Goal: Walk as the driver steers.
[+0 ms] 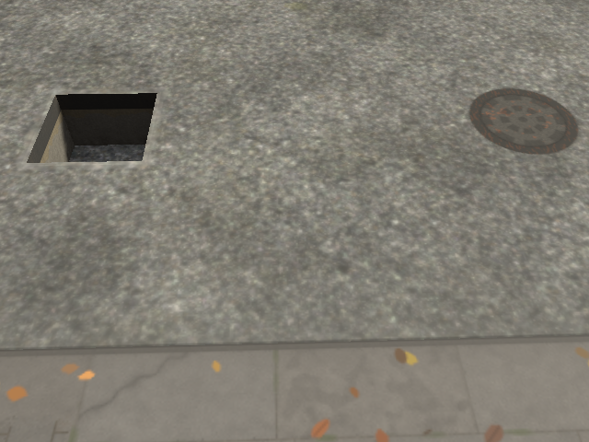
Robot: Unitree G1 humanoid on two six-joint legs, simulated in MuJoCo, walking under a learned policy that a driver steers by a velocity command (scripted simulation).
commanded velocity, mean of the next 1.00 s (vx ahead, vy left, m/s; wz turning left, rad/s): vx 0.50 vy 0.00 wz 0.51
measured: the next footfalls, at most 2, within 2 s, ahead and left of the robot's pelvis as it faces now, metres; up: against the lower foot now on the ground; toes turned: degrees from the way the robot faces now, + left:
right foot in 0.26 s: +0.32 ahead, -0.15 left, +0.00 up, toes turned +9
left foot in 0.80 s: +0.50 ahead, +0.19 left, +0.00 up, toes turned +30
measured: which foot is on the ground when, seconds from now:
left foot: down 0.00-0.28, up 0.30-0.78, down 0.80-1.00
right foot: up 0.00-0.24, down 0.26-0.80, up 0.82-1.00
